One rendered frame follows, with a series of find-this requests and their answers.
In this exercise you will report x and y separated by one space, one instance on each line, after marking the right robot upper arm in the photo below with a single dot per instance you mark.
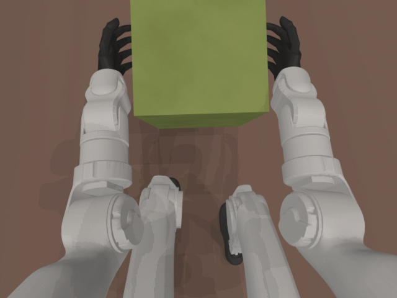
328 228

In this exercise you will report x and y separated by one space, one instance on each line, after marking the robot right hand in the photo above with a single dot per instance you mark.
288 47

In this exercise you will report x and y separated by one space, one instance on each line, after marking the robot right foot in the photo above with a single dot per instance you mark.
236 258

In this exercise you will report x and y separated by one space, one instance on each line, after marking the robot left forearm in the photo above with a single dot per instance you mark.
103 165

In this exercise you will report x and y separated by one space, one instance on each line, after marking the robot left hand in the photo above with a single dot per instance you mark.
109 55

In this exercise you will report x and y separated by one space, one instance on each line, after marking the carton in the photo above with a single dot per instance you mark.
199 63

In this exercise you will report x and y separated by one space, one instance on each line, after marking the robot right forearm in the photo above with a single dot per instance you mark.
304 135

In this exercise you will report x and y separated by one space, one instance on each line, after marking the left robot upper arm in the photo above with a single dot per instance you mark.
98 232

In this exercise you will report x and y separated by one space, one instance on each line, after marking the robot left shin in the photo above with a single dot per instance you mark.
155 180

